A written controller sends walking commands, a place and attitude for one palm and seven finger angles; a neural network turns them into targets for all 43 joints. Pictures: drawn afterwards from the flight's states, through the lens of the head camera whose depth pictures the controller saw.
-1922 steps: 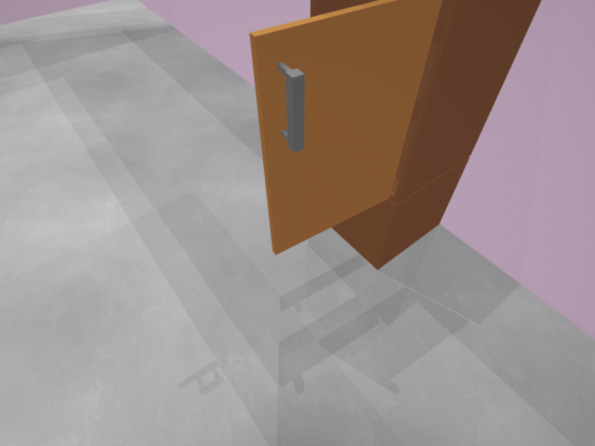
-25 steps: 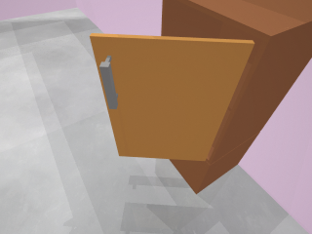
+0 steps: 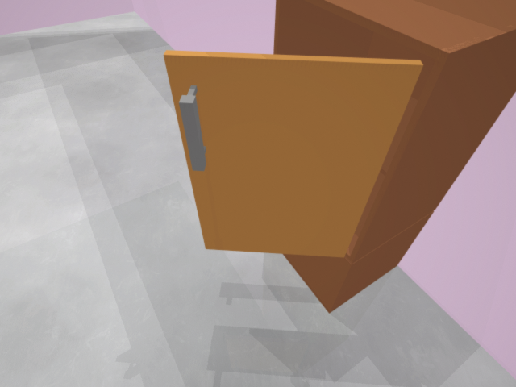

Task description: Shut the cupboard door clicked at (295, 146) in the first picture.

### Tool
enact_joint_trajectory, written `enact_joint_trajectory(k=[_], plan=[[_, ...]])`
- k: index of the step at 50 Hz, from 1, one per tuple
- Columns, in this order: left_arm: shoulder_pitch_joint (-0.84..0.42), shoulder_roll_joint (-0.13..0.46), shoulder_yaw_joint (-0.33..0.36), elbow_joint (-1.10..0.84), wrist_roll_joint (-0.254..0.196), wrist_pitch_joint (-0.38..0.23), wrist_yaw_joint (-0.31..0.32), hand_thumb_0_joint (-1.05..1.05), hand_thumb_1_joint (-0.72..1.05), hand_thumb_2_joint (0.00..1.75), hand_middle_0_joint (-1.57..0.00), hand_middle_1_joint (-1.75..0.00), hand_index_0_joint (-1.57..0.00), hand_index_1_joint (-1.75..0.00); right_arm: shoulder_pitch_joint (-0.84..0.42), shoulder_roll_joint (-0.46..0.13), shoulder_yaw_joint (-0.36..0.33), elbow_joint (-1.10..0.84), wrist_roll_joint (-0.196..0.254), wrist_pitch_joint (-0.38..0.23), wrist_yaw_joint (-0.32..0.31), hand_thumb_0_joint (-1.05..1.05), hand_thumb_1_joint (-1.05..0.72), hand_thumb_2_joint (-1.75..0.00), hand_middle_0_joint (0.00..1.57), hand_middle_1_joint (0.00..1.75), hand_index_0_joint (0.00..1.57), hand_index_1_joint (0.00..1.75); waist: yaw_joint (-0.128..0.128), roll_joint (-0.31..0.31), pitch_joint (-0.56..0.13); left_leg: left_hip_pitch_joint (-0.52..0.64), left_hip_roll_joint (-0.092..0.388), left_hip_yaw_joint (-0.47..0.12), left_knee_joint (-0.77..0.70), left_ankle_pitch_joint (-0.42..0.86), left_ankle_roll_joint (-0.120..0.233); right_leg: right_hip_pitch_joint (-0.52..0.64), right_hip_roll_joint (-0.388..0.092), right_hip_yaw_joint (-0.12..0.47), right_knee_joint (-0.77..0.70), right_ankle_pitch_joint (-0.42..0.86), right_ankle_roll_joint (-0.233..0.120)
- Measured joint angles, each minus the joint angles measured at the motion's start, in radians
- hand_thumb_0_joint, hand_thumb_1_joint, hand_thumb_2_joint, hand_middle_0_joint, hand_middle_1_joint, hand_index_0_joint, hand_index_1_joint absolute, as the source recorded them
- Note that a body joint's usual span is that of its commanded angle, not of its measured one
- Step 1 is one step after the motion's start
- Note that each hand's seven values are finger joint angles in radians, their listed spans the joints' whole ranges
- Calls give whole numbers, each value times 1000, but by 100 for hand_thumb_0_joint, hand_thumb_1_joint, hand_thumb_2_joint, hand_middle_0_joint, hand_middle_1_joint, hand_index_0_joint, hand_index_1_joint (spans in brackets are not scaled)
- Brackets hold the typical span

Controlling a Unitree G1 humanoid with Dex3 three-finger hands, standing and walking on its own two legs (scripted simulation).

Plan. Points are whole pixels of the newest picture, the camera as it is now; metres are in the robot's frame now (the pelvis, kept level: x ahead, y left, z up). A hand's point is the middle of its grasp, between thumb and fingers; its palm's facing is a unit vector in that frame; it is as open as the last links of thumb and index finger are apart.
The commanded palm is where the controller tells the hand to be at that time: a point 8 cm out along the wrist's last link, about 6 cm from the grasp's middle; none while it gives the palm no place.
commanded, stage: look again from close up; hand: left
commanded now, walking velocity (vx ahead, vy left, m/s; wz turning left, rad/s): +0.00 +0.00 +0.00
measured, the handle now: (196, 129) +0.53 +0.14 +0.12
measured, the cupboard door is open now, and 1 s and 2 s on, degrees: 54 54 54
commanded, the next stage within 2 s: come to a stop and stand still in 0.50 s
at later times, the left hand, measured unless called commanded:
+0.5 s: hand out of the picture +0.12 +0.23 -0.15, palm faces -0.02 -0.95 -0.31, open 7.4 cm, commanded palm none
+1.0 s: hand out of the picture +0.07 +0.20 -0.15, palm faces -0.03 -0.95 -0.32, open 7.4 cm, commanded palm none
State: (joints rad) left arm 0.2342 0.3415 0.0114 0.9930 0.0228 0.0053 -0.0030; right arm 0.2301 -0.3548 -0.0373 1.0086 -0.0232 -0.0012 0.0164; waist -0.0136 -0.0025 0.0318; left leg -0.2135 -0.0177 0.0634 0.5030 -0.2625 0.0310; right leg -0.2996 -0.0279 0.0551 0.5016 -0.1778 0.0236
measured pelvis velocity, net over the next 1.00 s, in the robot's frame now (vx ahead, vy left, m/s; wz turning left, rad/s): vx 0.03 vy -0.02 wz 0.00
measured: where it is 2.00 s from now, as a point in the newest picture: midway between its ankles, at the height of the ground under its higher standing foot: outside the picture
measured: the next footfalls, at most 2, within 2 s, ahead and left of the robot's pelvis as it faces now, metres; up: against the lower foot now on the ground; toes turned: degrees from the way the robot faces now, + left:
none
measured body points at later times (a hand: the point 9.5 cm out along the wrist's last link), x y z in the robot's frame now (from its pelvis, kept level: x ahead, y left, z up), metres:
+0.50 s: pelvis +0.03 +0.00 +0.01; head +0.04 +0.00 +0.46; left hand +0.12 +0.28 -0.13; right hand +0.13 -0.29 -0.12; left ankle +0.01 +0.10 -0.74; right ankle +0.06 -0.14 -0.74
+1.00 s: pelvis +0.03 -0.02 +0.00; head +0.05 -0.05 +0.45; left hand +0.07 +0.25 -0.13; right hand +0.09 -0.25 -0.16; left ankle +0.01 +0.10 -0.74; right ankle +0.06 -0.14 -0.74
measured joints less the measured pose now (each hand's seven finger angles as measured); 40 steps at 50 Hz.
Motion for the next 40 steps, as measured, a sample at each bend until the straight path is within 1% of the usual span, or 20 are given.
enact_joint_trajectory(k=[7, 15, 21, 27, 34, 37, 40], plan=[[-14, -23, -16, 39, -6, -7, 0, 1, 91, 90, -21, -30, -20, -30, -15, 25, 17, 42, 7, -10, -2, 1, -90, -90, 21, 30, 20, 30, 0, -7, 6, 23, 3, -8, -30, 0, -5, 26, 2, -9, -31, 1, 7], [-64, -39, -21, 56, -8, -19, 5, 1, 90, 90, -21, -30, -21, -30, -73, 53, 28, 68, 9, -20, -6, 1, -90, -90, 21, 30, 20, 30, 2, -10, 13, 59, 7, -15, -61, -1, -10, 61, 5, -16, -57, -4, 4], [-99, -35, -18, 55, -6, -23, 8, 1, 90, 90, -21, -30, -21, -30, -116, 56, 27, 70, 9, -23, -7, 0, -90, -90, 21, 30, 20, 30, 5, -10, 12, 79, 7, -18, -80, 3, -11, 81, 6, -20, -73, -3, 3], [-115, -22, -13, 55, -5, -23, 8, 0, 91, 90, -21, -30, -21, -30, -139, 44, 24, 73, 8, -23, -7, 0, -90, -90, 21, 30, 20, 30, 8, -8, 9, 95, 8, -21, -100, 9, -12, 97, 6, -22, -91, 1, 2], [-115, -7, -11, 65, -4, -20, 8, 0, 91, 90, -21, -30, -21, -30, -140, 27, 23, 85, 8, -20, -8, 0, -90, -90, 21, 30, 20, 30, 9, -8, 10, 113, 7, -24, -123, 20, -14, 115, 5, -26, -112, 9, 2], [-94, -12, -14, 53, -8, -21, 31, 0, 91, 90, -21, -30, -20, -30, -113, 26, 23, 40, 13, -18, -15, 0, -90, -90, 21, 30, 20, 30, 9, -4, 5, 85, 8, -20, -78, 0, -15, 84, 6, -22, -65, -8, 3], [-74, -33, -26, 48, -8, -5, 25, 0, 91, 90, -20, -30, -20, -30, -71, 38, 32, -3, 6, -18, -17, 0, -91, -90, 20, 30, 20, 30, 8, 9, -2, 74, 1, -19, -53, -16, -14, 64, -1, -20, -18, -38, -2]])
